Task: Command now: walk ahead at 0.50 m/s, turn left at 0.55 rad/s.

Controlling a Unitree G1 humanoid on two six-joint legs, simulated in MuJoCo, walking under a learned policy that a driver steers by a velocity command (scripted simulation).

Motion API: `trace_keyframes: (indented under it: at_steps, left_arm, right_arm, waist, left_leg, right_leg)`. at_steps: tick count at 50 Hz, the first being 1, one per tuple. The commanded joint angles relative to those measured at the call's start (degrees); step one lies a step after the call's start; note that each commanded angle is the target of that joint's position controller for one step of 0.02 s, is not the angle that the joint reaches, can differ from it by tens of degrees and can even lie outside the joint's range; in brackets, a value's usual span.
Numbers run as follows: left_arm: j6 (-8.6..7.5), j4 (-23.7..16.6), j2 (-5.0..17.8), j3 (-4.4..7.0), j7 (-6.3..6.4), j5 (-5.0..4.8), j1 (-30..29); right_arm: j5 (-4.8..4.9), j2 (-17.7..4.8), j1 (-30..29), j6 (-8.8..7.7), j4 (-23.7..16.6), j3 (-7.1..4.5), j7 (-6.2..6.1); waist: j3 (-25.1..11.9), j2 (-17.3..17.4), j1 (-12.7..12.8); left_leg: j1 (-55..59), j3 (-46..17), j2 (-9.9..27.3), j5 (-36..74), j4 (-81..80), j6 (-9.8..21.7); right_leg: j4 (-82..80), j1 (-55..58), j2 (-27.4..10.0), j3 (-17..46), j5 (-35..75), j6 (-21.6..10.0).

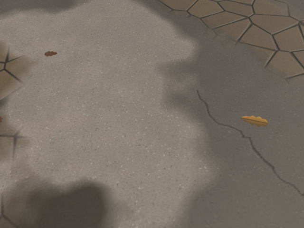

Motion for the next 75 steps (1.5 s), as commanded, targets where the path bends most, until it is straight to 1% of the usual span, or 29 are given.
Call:
trace_keyframes:
  at_steps: [1, 7, 9, 11, 12, 13, 14, 16, 18, 24, 29, 38, 42, 43, 44, 45, 46, 47, 50, 53, 56, 60, 63, 64, 65, 66, 67, 69, 75]
  left_arm:
    - [-0.98, -2.90, 5.44, 0.72, 0.01, 0.02, -0.61]
    - [0.41, -1.47, 8.22, 1.32, 0.96, -0.02, 3.43]
    - [1.41, -1.35, 10.10, 1.82, 1.47, -0.20, 3.29]
    - [2.52, -2.04, 11.14, 2.11, 1.40, -0.92, 2.14]
    - [2.47, -4.00, 9.25, 1.67, 1.15, -1.05, 2.72]
    - [2.70, -7.70, 4.42, 0.73, 0.69, -2.29, 6.96]
    - [2.86, -8.16, 8.10, 1.26, 0.60, -0.81, 1.72]
    - [2.86, -8.68, 5.90, 0.52, 0.83, -1.04, -2.32]
    - [4.90, -8.79, 6.69, 0.90, 0.80, 1.19, -1.35]
    - [7.76, -10.98, 6.40, 0.81, 0.84, 0.89, -4.10]
    - [7.84, -14.00, 7.73, 1.03, 0.08, 1.22, -12.64]
    - [4.68, -15.89, 6.24, -0.07, -1.06, 0.54, -16.44]
    - [2.99, -13.96, 5.65, -0.25, -0.44, 0.43, -7.78]
    - [2.23, -12.69, 7.57, 0.20, 0.17, 0.82, -2.59]
    - [1.81, -12.18, 12.87, 1.14, 0.79, 1.62, 2.91]
    - [2.30, -10.34, 17.71, 2.78, 0.60, 1.08, 5.81]
    - [2.47, -10.38, 14.38, 2.32, 0.15, 0.58, 4.18]
    - [2.35, -11.00, 11.08, 1.47, -0.42, -0.03, 1.22]
    - [1.50, -10.83, 8.27, 0.60, -0.83, -0.06, -1.11]
    - [0.73, -8.66, 7.64, 0.30, -1.07, -0.75, 1.52]
    - [1.20, -7.14, 7.37, -0.07, -0.84, -0.83, 2.35]
    - [2.10, -4.94, 8.50, 0.02, -0.30, -0.72, 4.46]
    - [2.28, -4.62, 9.22, 0.07, 0.13, -1.51, 1.88]
    - [2.03, -5.40, 8.10, -0.36, 0.19, -1.65, 3.16]
    - [2.50, -5.41, 2.48, -1.79, 0.33, -3.16, 11.17]
    - [4.24, -3.02, 5.44, -1.04, 0.87, -2.90, 11.75]
    - [5.26, -3.27, 6.66, -0.68, 0.89, -1.46, 8.25]
    - [6.06, -3.54, 5.00, -0.99, 0.53, 0.04, 2.55]
    - [8.61, -0.14, 3.02, -1.75, 1.06, 0.03, 2.98]
  right_arm:
    - [0.06, 0.54, -3.55, -0.27, -4.39, 0.94, 0.98]
    - [-0.62, 0.23, -10.97, -0.62, -7.95, 1.51, 1.62]
    - [-1.03, -0.76, -6.21, -0.98, -6.88, 1.01, 0.97]
    - [-1.62, -3.27, 6.85, -2.32, -3.03, -0.40, -0.21]
    - [-2.08, -8.83, 12.05, -2.90, -1.91, -1.95, -1.14]
    - [-0.64, -15.88, 9.29, -2.19, -4.05, -3.56, -1.48]
    - [1.36, -14.87, 13.22, -1.00, -4.95, -3.64, -2.35]
    - [2.11, -8.42, 4.93, -0.54, -5.20, -1.83, -2.99]
    - [2.51, -5.11, 1.36, -0.43, -5.77, -0.68, -3.33]
    - [1.35, -8.75, 4.12, -0.92, -6.31, -1.50, -2.69]
    - [1.12, -8.79, 7.73, -0.18, -6.44, -1.61, -2.47]
    - [0.24, -8.69, 13.24, -2.05, -4.12, -1.03, -2.04]
    - [1.06, -8.47, 10.03, -2.38, -4.54, -0.77, -2.09]
    - [1.27, -5.67, 8.87, -2.92, -5.20, 0.07, -2.31]
    - [1.88, -0.82, 7.53, -3.65, -7.04, 1.46, -2.23]
    - [0.94, -4.18, 6.47, -3.79, -8.23, 0.84, -2.24]
    - [-0.42, -7.02, 6.38, -3.55, -7.59, 0.14, -2.01]
    - [-0.53, -6.52, 6.54, -3.43, -6.64, 0.19, -1.24]
    - [-0.76, -5.19, 5.94, -2.78, -5.77, 0.62, 0.11]
    - [-0.68, -3.08, 3.60, -2.30, -6.26, 1.37, -0.21]
    - [-0.06, -0.71, -1.68, -2.12, -7.51, 2.66, -0.30]
    - [0.30, -1.50, -3.04, -2.05, -6.85, 3.04, -0.99]
    - [-0.48, -3.58, 6.32, -3.30, -2.87, 2.35, -2.18]
    - [-1.35, -6.69, 10.91, -4.09, -1.66, 1.80, -2.70]
    - [-1.54, -10.42, 14.71, -3.77, -1.28, 0.88, -3.12]
    - [2.02, -7.51, 14.05, -3.08, -1.15, 1.39, -2.96]
    - [2.63, -5.51, 9.39, -2.75, -1.93, 2.03, -2.93]
    - [1.64, -1.42, 2.25, -2.41, -2.30, 3.65, -3.73]
    - [0.83, -3.02, 1.37, -2.05, 0.59, 3.54, -3.92]
  waist:
    - [2.71, -6.66, -0.90]
    - [4.34, -6.72, 0.82]
    - [0.83, -8.71, -1.00]
    - [-7.26, -6.65, -6.64]
    - [-12.87, -0.88, -8.11]
    - [-20.89, 10.92, -3.47]
    - [-23.83, -0.74, -7.05]
    - [-9.54, -2.81, -3.17]
    - [-5.23, -1.44, 0.17]
    - [-7.21, 0.04, 0.18]
    - [-3.45, 2.66, -3.19]
    - [-0.65, 2.87, -5.71]
    - [-0.47, 0.25, 0.14]
    - [-2.43, -3.01, 2.55]
    - [-4.69, -13.31, 4.55]
    - [-0.70, -16.70, 4.16]
    - [2.73, -9.01, 2.19]
    - [3.88, -6.38, 0.63]
    - [2.57, -9.15, -0.77]
    - [0.78, -8.07, -1.31]
    - [0.01, -9.86, -0.22]
    - [-1.02, -11.06, 0.67]
    - [-4.12, -6.90, -4.48]
    - [-8.82, -2.84, -5.30]
    - [-18.50, 9.20, -3.13]
    - [-22.98, 7.54, -3.91]
    - [-15.62, 3.50, -2.59]
    - [-4.94, 2.08, -0.45]
    - [-4.93, 3.78, 0.96]
  left_leg:
    - [-1.10, 1.16, 0.71, 6.51, -8.46, -0.51]
    - [3.84, 7.64, -2.32, 2.35, -22.19, 2.30]
    - [10.39, 9.78, -6.65, -2.39, -24.09, 4.10]
    - [26.63, 8.19, -9.78, 4.12, -32.47, 6.71]
    - [41.17, -2.80, 0.02, 20.13, -31.56, 9.20]
    - [58.38, -29.24, 18.61, 50.57, -29.31, 21.01]
    - [55.23, -27.00, 17.25, 55.86, -31.64, 21.29]
    - [39.50, -16.76, 11.76, 44.96, -36.35, 16.73]
    - [29.69, -13.05, 6.60, 38.26, -39.20, 13.29]
    - [26.16, -14.20, 3.52, 29.41, -41.07, 11.21]
    - [29.63, -24.47, 3.34, -15.75, -48.88, 11.24]
    - [31.17, -24.56, 3.91, -14.93, -47.41, 11.20]
    - [20.11, -23.02, 0.86, -12.28, -40.87, 8.20]
    - [13.91, -20.06, -2.14, -12.53, -34.74, 5.92]
    - [5.61, -10.92, -8.81, -17.15, -20.14, 2.96]
    - [-5.05, -4.71, -12.38, -24.41, -11.37, 2.39]
    - [-6.57, -6.70, -8.11, -21.55, -4.67, 2.39]
    - [-5.75, -6.40, -6.31, -17.02, -2.95, 1.84]
    - [-2.65, -2.39, -3.57, -8.08, -1.80, -0.68]
    - [-0.89, 1.20, -3.57, -5.88, -2.93, -3.01]
    - [4.98, 4.04, -4.70, -1.73, -13.66, -3.92]
    - [13.63, 4.48, -6.59, 2.63, -24.51, -1.78]
    - [27.08, 2.98, -7.02, 11.37, -35.94, 1.29]
    - [38.31, -3.32, 0.71, 29.95, -34.23, 2.68]
    - [52.59, -18.74, 17.53, 56.67, -29.23, 11.69]
    - [49.16, -24.01, 19.50, 55.90, -31.78, 16.72]
    - [41.92, -20.03, 16.73, 44.22, -35.56, 15.71]
    - [30.07, -13.78, 11.20, 30.27, -41.56, 11.16]
    - [22.16, -8.29, 5.96, 6.23, -45.85, 7.55]
  right_leg:
    - [-8.21, -1.22, -14.73, 5.07, 16.59, -5.13]
    - [-2.16, 7.05, -16.64, -1.12, 34.61, -3.87]
    - [8.02, 9.26, -16.19, -2.69, 53.14, -2.67]
    - [29.30, 4.88, -14.73, -3.67, 46.94, -0.40]
    - [45.75, -8.40, -11.94, -3.41, 19.89, 1.97]
    - [68.28, -29.65, -1.16, 0.99, -25.68, 5.45]
    - [69.37, -31.41, -2.55, 11.26, -21.21, 5.57]
    - [61.57, -31.71, -6.30, 12.87, -13.10, 5.12]
    - [55.37, -26.95, -7.12, 13.38, -11.17, 5.43]
    - [47.37, -26.66, -5.17, 13.85, -5.77, 5.99]
    - [37.80, -33.90, -5.30, 15.97, -1.26, 6.68]
    - [20.46, -25.05, -2.35, 12.98, -4.92, 3.46]
    - [6.38, -4.08, -0.01, 11.22, -1.98, 0.82]
    - [4.09, 5.60, -4.86, 16.55, -4.03, -0.16]
    - [-3.10, 13.45, -17.02, 32.88, -16.82, -3.53]
    - [-7.86, 12.19, -24.40, 49.27, -23.54, -9.26]
    - [-6.71, 8.96, -23.48, 47.33, -25.49, -10.52]
    - [-6.78, 6.34, -20.07, 42.15, -23.35, -9.26]
    - [-8.60, 3.88, -13.11, 29.05, -3.34, -6.45]
    - [-3.69, 4.38, -11.24, 19.89, 36.86, -6.98]
    - [-1.41, 2.13, -8.45, 14.09, 47.90, -5.34]
    - [2.89, 2.84, -9.57, 14.47, 48.15, -4.22]
    - [14.17, 2.22, -8.53, 14.91, 44.02, -2.02]
    - [22.03, -3.94, -6.29, 13.74, 29.58, -0.46]
    - [38.57, -13.63, -0.19, 10.96, -8.93, 1.12]
    - [45.45, -13.98, 2.64, 14.50, -24.85, 1.29]
    - [47.04, -15.95, 0.77, 16.04, -24.67, 1.33]
    - [41.47, -15.94, -1.75, 15.91, -19.26, 1.76]
    - [24.43, -6.17, -1.24, 12.27, -11.97, 3.01]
